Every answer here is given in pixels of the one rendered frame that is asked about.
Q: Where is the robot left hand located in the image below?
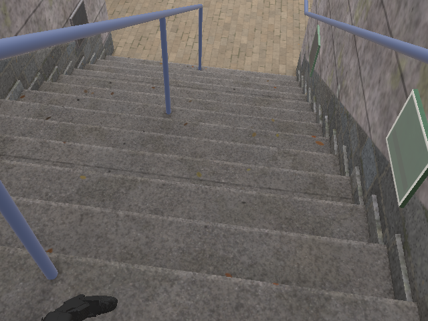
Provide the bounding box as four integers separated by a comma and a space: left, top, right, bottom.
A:
41, 294, 118, 321

